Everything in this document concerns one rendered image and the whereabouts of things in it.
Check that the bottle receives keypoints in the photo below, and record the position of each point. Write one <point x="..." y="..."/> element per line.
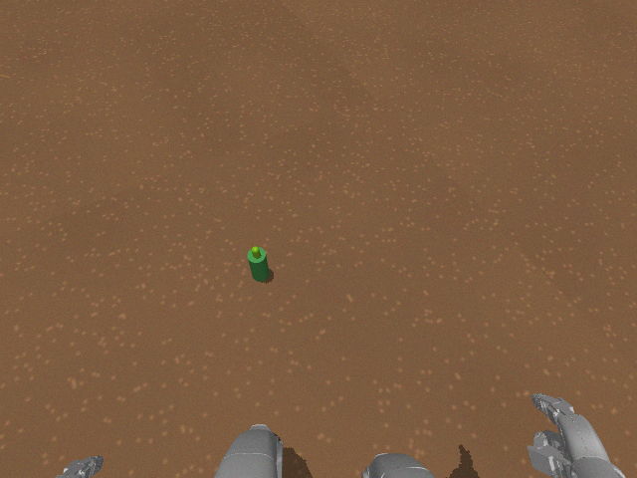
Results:
<point x="258" y="263"/>

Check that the right robot arm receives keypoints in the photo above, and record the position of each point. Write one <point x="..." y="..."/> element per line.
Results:
<point x="592" y="467"/>

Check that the left robot hand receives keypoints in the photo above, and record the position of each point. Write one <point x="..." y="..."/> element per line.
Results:
<point x="83" y="469"/>

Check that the right robot hand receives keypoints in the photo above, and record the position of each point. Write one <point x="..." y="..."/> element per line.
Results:
<point x="553" y="453"/>

